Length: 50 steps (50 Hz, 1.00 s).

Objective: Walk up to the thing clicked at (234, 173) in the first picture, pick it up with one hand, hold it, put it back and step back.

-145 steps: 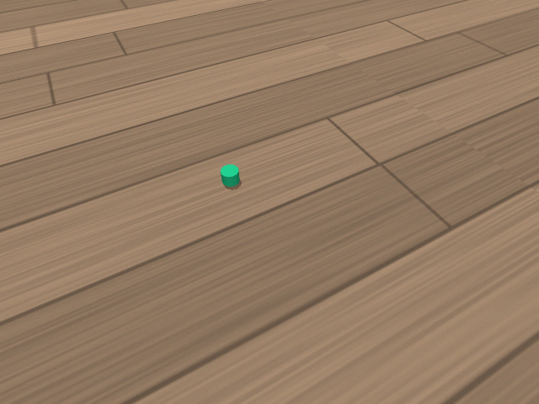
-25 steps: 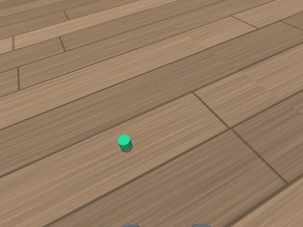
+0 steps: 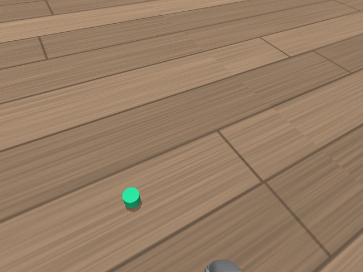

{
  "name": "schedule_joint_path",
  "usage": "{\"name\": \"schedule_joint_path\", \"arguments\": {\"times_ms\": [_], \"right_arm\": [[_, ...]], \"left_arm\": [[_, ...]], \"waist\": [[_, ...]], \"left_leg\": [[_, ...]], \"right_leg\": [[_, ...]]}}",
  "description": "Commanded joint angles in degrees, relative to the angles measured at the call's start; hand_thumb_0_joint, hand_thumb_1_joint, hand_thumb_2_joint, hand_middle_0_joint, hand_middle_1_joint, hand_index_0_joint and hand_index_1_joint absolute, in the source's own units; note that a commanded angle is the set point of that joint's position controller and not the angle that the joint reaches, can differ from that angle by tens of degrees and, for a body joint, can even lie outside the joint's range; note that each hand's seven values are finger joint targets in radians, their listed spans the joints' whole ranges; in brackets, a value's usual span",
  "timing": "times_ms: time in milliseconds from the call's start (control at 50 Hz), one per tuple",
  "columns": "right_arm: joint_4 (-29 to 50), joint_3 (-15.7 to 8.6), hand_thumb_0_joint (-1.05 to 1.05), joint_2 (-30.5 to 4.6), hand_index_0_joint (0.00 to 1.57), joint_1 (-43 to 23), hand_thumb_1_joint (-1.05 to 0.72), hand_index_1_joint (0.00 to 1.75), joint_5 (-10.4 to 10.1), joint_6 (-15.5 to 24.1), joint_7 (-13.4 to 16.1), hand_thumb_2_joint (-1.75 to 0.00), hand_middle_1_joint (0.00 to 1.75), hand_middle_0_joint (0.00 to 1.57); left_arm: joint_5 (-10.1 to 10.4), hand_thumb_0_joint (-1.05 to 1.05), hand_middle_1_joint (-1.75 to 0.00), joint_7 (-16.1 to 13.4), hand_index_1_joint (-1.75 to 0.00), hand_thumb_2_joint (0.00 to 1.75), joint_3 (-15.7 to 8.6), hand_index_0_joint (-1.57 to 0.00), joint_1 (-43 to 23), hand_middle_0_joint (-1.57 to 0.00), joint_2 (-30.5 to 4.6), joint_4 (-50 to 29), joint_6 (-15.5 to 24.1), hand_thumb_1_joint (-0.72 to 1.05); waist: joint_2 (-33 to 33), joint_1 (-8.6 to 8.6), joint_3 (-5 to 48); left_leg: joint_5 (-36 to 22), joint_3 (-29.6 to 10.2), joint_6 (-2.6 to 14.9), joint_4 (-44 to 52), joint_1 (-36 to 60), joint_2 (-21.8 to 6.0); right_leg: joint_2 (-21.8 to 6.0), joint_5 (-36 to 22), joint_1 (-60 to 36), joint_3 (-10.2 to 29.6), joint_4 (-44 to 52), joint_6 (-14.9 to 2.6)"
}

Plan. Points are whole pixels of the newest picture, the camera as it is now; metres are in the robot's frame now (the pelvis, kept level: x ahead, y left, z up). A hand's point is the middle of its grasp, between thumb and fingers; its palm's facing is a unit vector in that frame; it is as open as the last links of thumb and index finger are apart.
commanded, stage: walk up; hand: left
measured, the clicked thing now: (131, 197) +0.62 +0.24 -0.73
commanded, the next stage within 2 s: none
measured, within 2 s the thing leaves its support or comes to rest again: neither
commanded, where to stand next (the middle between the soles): +0.23 -0.01 m, yaw -1 degrees
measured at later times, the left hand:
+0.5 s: hand (82, 246) +0.21 +0.25 -0.12, palm faces -0.05 -0.91 -0.41, open 7.4 cm
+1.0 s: hand (74, 262) +0.19 +0.27 -0.17, palm faces -0.05 -0.94 -0.35, open 7.4 cm
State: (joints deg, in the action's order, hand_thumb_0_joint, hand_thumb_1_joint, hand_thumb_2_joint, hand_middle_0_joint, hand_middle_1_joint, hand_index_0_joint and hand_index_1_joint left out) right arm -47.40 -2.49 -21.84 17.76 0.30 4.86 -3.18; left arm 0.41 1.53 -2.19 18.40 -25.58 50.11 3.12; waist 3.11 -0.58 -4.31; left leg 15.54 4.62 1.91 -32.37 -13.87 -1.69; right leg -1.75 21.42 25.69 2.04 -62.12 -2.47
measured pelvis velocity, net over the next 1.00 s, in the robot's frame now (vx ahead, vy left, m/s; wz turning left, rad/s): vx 0.14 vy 0.01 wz -0.03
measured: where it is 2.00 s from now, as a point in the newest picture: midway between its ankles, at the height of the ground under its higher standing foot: outside the picture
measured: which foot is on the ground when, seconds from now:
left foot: down 0.00-0.30, up 0.32-0.62, down 0.64-1.00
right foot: up 0.00-0.24, down 0.26-1.00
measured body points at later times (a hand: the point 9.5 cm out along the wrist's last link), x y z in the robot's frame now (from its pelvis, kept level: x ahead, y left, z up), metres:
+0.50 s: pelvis +0.13 -0.02 +0.00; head +0.15 -0.04 +0.45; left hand +0.21 +0.29 -0.09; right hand +0.18 -0.33 -0.13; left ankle +0.16 +0.14 -0.68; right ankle +0.18 -0.13 -0.73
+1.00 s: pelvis +0.14 +0.01 -0.01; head +0.17 +0.02 +0.44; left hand +0.19 +0.32 -0.14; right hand +0.24 -0.30 -0.12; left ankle +0.22 +0.13 -0.73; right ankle +0.12 -0.13 -0.73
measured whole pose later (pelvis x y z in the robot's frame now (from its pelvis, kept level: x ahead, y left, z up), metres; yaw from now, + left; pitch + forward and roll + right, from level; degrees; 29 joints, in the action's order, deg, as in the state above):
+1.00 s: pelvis +0.14 +0.01 -0.01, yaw -2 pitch -2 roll -1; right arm -55.6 -0.7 -21.7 7.7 0.5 1.0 -0.6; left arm -1.1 0.4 -1.3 12.5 -21.9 59.7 -0.3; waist 0.1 1.1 -4.6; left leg 12.3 1.0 -0.3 -35.2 -21.0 -2.7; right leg -1.0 20.1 12.0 -0.2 -34.1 1.6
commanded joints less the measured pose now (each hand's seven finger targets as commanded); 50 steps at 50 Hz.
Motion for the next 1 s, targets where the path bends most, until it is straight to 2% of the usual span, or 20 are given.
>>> {"name": "schedule_joint_path", "arguments": {"times_ms": [0,120,220,240,260,280,300,320,380,440,560,600,640,660,680,740,860,920,940,980], "right_arm": [[3.9,-4.7,0.0,-15.5,0.2,2.5,-0.9,0.3,-0.3,1.2,1.8,-0.9,0.3,0.2],[5.3,-4.8,0.0,-16.1,0.2,3.7,-0.9,0.3,0.0,0.5,1.7,-0.9,0.3,0.2],[6.8,-3.6,0.0,-13.6,0.2,1.7,-0.9,0.3,-0.5,-0.9,1.9,-0.9,0.3,0.2],[6.9,-2.5,0.0,-10.6,0.2,3.6,-0.9,0.3,-0.7,-0.8,1.9,-0.9,0.3,0.2],[7.5,-1.4,0.0,-7.6,0.2,7.2,-0.9,0.3,-0.8,-0.8,1.9,-0.9,0.3,0.2],[6.1,-2.2,0.0,-10.9,0.2,7.4,-0.9,0.3,-0.4,-1.8,2.3,-0.9,0.3,0.2],[5.1,-3.4,0.0,-14.8,0.2,5.7,-0.9,0.3,0.2,-2.3,2.9,-0.9,0.3,0.2],[4.4,-3.7,0.0,-15.2,0.2,4.2,-0.9,0.3,0.4,-2.2,3.0,-0.9,0.3,0.2],[1.5,-3.1,0.0,-13.0,0.2,6.0,-0.9,0.3,-0.4,-2.6,2.3,-0.9,0.3,0.2],[-0.1,-2.7,0.0,-11.2,0.2,6.7,-0.9,0.3,0.1,-3.0,2.2,-0.9,0.3,0.2],[-2.5,-2.4,0.0,-10.0,0.2,2.0,-0.9,0.3,0.1,-2.3,3.5,-0.9,0.3,0.2],[-3.6,-3.1,0.0,-12.0,0.2,3.4,-0.9,0.3,0.8,-1.8,4.1,-0.9,0.3,0.2],[-1.8,-3.5,0.0,-17.3,0.2,-1.5,-0.9,0.3,1.6,-1.1,4.4,-0.9,0.3,0.2],[-1.2,-3.7,0.0,-19.7,0.2,-4.6,-0.9,0.3,0.8,-1.3,4.2,-0.9,0.3,0.2],[-1.5,-3.7,0.0,-19.0,0.2,-7.2,-0.9,0.3,1.1,-1.5,4.2,-0.9,0.3,0.2],[-1.9,-2.7,0.0,-16.3,0.2,-8.7,-0.9,0.3,1.5,-1.3,4.4,-0.9,0.3,0.2],[-2.8,-2.2,0.0,-14.8,0.2,-10.3,-0.9,0.3,0.8,-2.6,3.7,-0.9,0.3,0.2],[-3.6,-0.6,0.0,-9.8,0.2,-10.9,-0.9,0.3,-0.4,-2.9,3.5,-0.9,0.3,0.2],[-5.5,-1.0,0.0,-10.8,0.2,-9.5,-0.9,0.3,-0.3,-2.8,3.5,-0.9,0.3,0.2],[-6.3,-1.5,0.0,-13.0,0.2,-11.4,-0.9,0.3,0.1,-1.9,3.5,-0.9,0.3,0.2]], "left_arm": [[0.3,0.0,-0.3,0.4,-0.3,0.9,-3.0,-0.2,3.8,-0.2,-8.5,-3.5,0.9,0.9],[-0.8,0.0,-0.3,1.3,-0.3,0.9,-3.2,-0.2,-4.5,-0.2,-7.2,-6.3,1.2,0.9],[-1.1,0.0,-0.3,0.1,-0.3,0.9,-4.2,-0.2,2.3,-0.2,-8.1,-3.2,2.2,0.9],[-1.3,0.0,-0.3,-0.4,-0.3,0.9,-5.1,-0.2,5.6,-0.2,-10.7,-2.4,2.6,0.9],[-1.5,0.0,-0.3,-1.0,-0.3,0.9,-6.6,-0.2,8.1,-0.2,-15.3,-3.2,2.9,0.9],[-1.0,0.0,-0.3,-1.0,-0.3,0.9,-6.2,-0.2,5.8,-0.2,-16.3,-4.6,2.7,0.9],[-0.5,0.0,-0.3,-1.0,-0.3,0.9,-6.1,-0.2,3.9,-0.2,-16.7,-4.8,2.3,0.9],[-0.2,0.0,-0.3,-1.1,-0.3,0.9,-5.8,-0.2,3.0,-0.2,-14.9,-5.1,2.1,0.9],[-0.3,0.0,-0.3,-1.4,-0.3,0.9,-4.3,-0.2,-0.8,-0.2,-11.7,-5.3,2.1,0.9],[-1.2,0.0,-0.3,-1.3,-0.3,0.9,-3.8,-0.2,-3.6,-0.2,-11.0,-6.3,1.6,0.9],[-0.9,0.0,-0.3,-1.4,-0.3,0.9,-3.1,-0.2,-6.3,-0.2,-10.3,-5.6,-0.8,0.9],[-0.3,0.0,-0.3,-1.5,-0.3,0.9,-2.1,-0.2,-8.6,-0.2,-8.2,-5.7,-2.0,0.9],[0.8,0.0,-0.3,-1.5,-0.3,0.9,-1.1,-0.2,-5.2,-0.2,-4.6,-4.4,-3.1,0.9],[0.8,0.0,-0.3,-2.0,-0.3,0.9,-2.0,-0.2,-3.5,-0.2,-8.1,-2.0,-3.9,0.9],[0.6,0.0,-0.3,-2.0,-0.3,0.9,-2.5,-0.2,-3.6,-0.2,-9.5,-0.4,-4.1,0.9],[0.1,0.0,-0.3,-1.4,-0.3,0.9,-2.9,-0.2,-3.4,-0.2,-9.1,2.1,-4.0,0.9],[-0.9,0.0,-0.3,-1.7,-0.3,0.9,-2.2,-0.2,-1.5,-0.2,-6.1,6.7,-2.5,0.9],[-1.9,0.0,-0.3,-2.1,-0.3,0.9,-2.5,-0.2,-8.3,-0.2,-11.2,5.4,-1.1,0.9],[-1.8,0.0,-0.3,-1.7,-0.3,0.9,-2.1,-0.2,-12.9,-0.2,-11.3,4.5,-1.3,0.9],[-0.5,0.0,-0.3,-1.5,-0.3,0.9,-0.9,-0.2,-12.0,-0.2,-7.5,5.2,-1.3,0.9]], "waist": [[-13.5,0.27,0.0],[-11.4,-1.81,0.0],[-4.3,2.95,5.0],[3.2,4.59,8.2],[14.0,4.64,12.4],[9.3,4.13,8.9],[7.5,4.13,6.7],[5.2,3.74,4.1],[4.7,1.06,0.9],[6.2,0.17,1.2],[6.5,0.55,5.2],[2.4,-1.35,5.3],[-12.5,1.46,3.9],[-13.5,0.88,3.3],[-12.8,1.67,0.7],[-15.0,1.98,2.0],[-13.0,2.45,7.9],[0.1,0.23,4.8],[0.5,-2.0,4.1],[-4.9,-1.07,5.8]], "left_leg": [[-22.1,-10.2,9.85,14.3,6.0,-12.3],[-23.0,-7.7,10.85,12.6,5.0,-12.2],[-19.9,-5.0,6.75,-3.1,-1.1,-8.9],[-13.7,-2.7,4.92,-13.1,-4.8,-5.5],[4.9,-0.3,1.84,-25.2,-13.0,-0.1],[15.9,-3.3,0.94,-29.2,-19.0,2.7],[19.3,-5.6,0.9,-32.5,-19.1,0.5],[18.2,-7.4,0.63,-33.4,-20.3,-0.7],[9.1,-7.4,0.01,-28.0,-16.2,-1.7],[6.6,-4.4,-1.49,-21.5,-10.6,-0.9],[-4.0,-1.3,-2.17,-4.1,1.1,0.6],[-9.2,-3.6,-0.47,0.1,5.7,0.2],[-0.1,-27.7,5.05,14.4,-0.3,-15.7],[6.4,-31.7,10.84,16.3,-7.1,-19.6],[11.8,-31.0,11.61,17.3,-12.5,-18.6],[6.1,-21.2,8.18,13.3,-7.8,-12.8],[0.6,-15.3,5.68,5.8,-2.4,-9.7],[2.7,-8.1,-0.36,1.2,-4.8,-2.2],[3.8,-6.8,-0.79,2.8,2.8,-1.8],[-1.9,-12.0,0.88,6.3,6.3,-5.7]], "right_leg": [[-3.0,-5.4,5.4,-0.1,7.0,1.47],[-2.7,-9.9,0.3,-4.5,21.9,1.48],[1.2,-14.8,-19.4,-5.5,33.2,-0.3],[-1.5,-13.5,-26.3,-1.3,36.5,-1.69],[-15.9,-10.8,-32.5,19.6,39.9,-5.58],[-22.3,-3.6,-29.8,31.5,45.1,-11.06],[-23.8,-0.6,-25.5,34.1,45.0,-14.62],[-22.0,-2.9,-22.3,29.9,45.4,-14.8],[-13.3,-8.1,-14.5,13.0,45.1,-8.78],[-10.0,-14.4,-8.2,5.2,43.6,-9.17],[-10.7,-23.2,-5.0,2.5,33.4,-8.27],[-9.5,-14.6,0.5,2.6,28.4,-5.04],[0.6,2.5,1.1,-2.2,18.0,0.38],[0.3,11.3,-3.6,0.7,11.9,0.59],[-1.2,11.2,-6.3,1.5,8.9,0.54],[-1.2,6.9,-4.4,1.5,12.0,0.33],[1.2,-0.8,-14.6,-3.5,36.0,1.22],[-8.7,-1.5,-10.4,12.0,40.9,-3.02],[-9.3,1.1,-4.2,10.6,39.7,-3.26],[-4.1,-4.1,-5.2,3.0,36.4,-0.06]]}}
